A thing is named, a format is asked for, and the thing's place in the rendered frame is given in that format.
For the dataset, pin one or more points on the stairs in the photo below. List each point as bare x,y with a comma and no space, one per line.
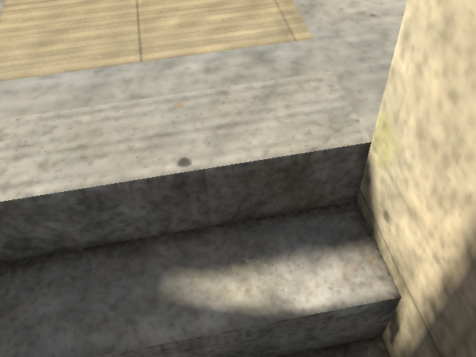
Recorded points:
267,258

